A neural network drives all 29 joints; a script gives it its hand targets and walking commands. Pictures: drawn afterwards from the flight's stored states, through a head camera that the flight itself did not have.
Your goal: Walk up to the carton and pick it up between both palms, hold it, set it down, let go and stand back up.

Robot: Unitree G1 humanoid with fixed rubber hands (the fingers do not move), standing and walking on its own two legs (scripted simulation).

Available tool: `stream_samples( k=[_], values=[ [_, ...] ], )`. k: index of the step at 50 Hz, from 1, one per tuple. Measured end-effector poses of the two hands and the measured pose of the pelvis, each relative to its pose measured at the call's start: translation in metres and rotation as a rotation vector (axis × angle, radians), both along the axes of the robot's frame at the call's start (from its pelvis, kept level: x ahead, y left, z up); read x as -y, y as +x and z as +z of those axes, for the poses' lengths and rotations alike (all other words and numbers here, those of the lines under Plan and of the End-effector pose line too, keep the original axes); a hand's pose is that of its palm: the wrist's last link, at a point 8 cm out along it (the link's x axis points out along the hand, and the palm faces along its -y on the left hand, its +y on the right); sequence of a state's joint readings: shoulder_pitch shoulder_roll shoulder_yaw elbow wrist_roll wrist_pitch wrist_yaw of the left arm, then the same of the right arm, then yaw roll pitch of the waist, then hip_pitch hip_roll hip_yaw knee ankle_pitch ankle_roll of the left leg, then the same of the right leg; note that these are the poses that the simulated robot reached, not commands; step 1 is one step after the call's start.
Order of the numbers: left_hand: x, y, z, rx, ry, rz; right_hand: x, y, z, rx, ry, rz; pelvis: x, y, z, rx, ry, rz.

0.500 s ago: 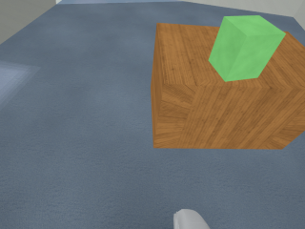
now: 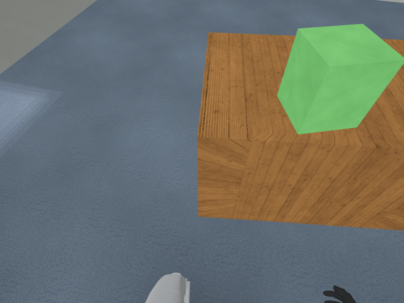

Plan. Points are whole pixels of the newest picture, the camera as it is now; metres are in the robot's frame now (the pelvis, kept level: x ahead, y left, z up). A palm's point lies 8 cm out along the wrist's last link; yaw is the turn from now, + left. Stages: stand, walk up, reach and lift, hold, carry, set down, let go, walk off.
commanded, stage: walk up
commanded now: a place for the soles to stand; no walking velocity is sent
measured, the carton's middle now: (329, 81) +0.75 -0.33 +0.00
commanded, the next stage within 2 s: none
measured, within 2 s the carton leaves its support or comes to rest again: neither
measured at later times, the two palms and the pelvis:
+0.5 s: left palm (160, 239) +0.26 +0.14 -0.11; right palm out of the picture +0.15 -0.41 -0.10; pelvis +0.14 -0.12 -0.01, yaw -2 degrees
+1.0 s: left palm (211, 235) +0.29 +0.02 -0.15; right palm out of the picture +0.39 -0.48 -0.08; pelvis +0.26 -0.23 -0.01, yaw +1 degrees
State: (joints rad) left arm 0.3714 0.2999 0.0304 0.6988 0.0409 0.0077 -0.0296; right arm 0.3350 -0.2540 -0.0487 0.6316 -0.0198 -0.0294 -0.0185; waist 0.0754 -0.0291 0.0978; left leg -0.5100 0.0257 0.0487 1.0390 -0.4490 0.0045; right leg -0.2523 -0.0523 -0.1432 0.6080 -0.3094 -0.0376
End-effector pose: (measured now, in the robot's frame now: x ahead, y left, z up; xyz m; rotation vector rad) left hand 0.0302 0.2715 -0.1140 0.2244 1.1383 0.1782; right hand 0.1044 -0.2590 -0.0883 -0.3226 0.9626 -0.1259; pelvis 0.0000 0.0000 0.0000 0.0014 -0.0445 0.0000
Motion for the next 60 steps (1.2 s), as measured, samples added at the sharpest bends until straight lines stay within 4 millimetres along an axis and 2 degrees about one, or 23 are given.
stream_samples(
  k=[3, 5, 8, 11, 16, 19, 22, 25, 28, 31, 36, 39, 42, 45, 49, 54, 57, 60],
  values=[
    [0.006, -0.004, -0.013, -0.055, -0.021, 0.029, 0.0, 0.042, 0.009, 0.061, -0.01, 0.039, 0.007, 0.018, -0.003, -0.001, -0.012, 0.01],
    [0.01, 0.0, -0.026, -0.078, -0.041, 0.038, 0.0, 0.064, 0.009, 0.1, -0.025, 0.056, 0.009, 0.032, -0.011, 0.003, -0.019, 0.019],
    [0.02, 0.018, -0.043, -0.103, -0.068, 0.025, 0.004, 0.08, 0.006, 0.122, -0.055, 0.049, 0.014, 0.051, -0.02, 0.018, 0.016, 0.014],
    [0.034, 0.051, -0.042, -0.119, -0.079, -0.03, 0.021, 0.074, 0.008, 0.096, -0.082, -0.018, 0.023, 0.069, -0.015, 0.022, 0.006, -0.002],
    [0.057, 0.127, -0.022, -0.01, -0.077, -0.104, 0.056, 0.044, 0.013, -0.022, -0.104, -0.099, 0.049, 0.093, -0.002, 0.028, 0.002, -0.007],
    [0.077, 0.167, -0.01, 0.05, -0.083, -0.133, 0.083, 0.033, 0.01, -0.089, -0.107, -0.137, 0.068, 0.107, 0.002, 0.024, 0.008, -0.016],
    [0.102, 0.2, -0.002, 0.084, -0.079, -0.156, 0.113, 0.034, 0.002, -0.126, -0.1, -0.161, 0.089, 0.123, 0.0, 0.015, 0.017, -0.025],
    [0.128, 0.227, 0.001, 0.105, -0.052, -0.168, 0.146, 0.048, -0.015, -0.143, -0.084, -0.169, 0.116, 0.143, -0.009, 0.006, 0.029, -0.03],
    [0.152, 0.242, -0.002, 0.128, -0.008, -0.142, 0.179, 0.074, -0.039, -0.161, -0.068, -0.145, 0.145, 0.163, -0.024, 0.017, 0.003, -0.028],
    [0.172, 0.238, -0.002, 0.117, 0.004, -0.089, 0.192, 0.11, -0.046, -0.165, -0.039, -0.119, 0.166, 0.179, -0.024, 0.021, -0.001, -0.006],
    [0.192, 0.219, 0.003, 0.035, 0.011, -0.002, 0.195, 0.191, -0.019, -0.064, -0.011, -0.034, 0.191, 0.206, -0.006, 0.005, 0.009, 0.011],
    [0.203, 0.21, -0.002, -0.019, -0.004, 0.03, 0.197, 0.234, -0.001, 0.007, -0.009, 0.019, 0.203, 0.221, -0.001, -0.009, 0.007, 0.018],
    [0.215, 0.209, -0.016, -0.067, -0.033, 0.044, 0.198, 0.269, 0.008, 0.066, -0.019, 0.057, 0.211, 0.236, -0.004, -0.011, -0.002, 0.026],
    [0.226, 0.219, -0.035, -0.095, -0.066, 0.04, 0.201, 0.29, 0.007, 0.102, -0.043, 0.069, 0.217, 0.249, -0.014, 0.003, 0.013, 0.04],
    [0.247, 0.247, -0.037, -0.113, -0.085, -0.009, 0.215, 0.29, 0.009, 0.09, -0.059, 0.025, 0.226, 0.261, -0.012, 0.006, -0.002, 0.024],
    [0.262, 0.297, -0.023, -0.037, -0.066, -0.054, 0.244, 0.268, 0.01, 0.018, -0.06, -0.04, 0.249, 0.271, -0.002, -0.002, -0.011, 0.028],
    [0.275, 0.32, -0.014, 0.021, -0.054, -0.058, 0.267, 0.26, 0.002, -0.029, -0.042, -0.062, 0.264, 0.275, -0.003, -0.007, -0.012, 0.033],
    [0.289, 0.333, -0.011, 0.072, -0.023, -0.059, 0.291, 0.26, -0.017, -0.059, -0.012, -0.071, 0.282, 0.28, -0.012, -0.001, -0.016, 0.027]
  ],
)
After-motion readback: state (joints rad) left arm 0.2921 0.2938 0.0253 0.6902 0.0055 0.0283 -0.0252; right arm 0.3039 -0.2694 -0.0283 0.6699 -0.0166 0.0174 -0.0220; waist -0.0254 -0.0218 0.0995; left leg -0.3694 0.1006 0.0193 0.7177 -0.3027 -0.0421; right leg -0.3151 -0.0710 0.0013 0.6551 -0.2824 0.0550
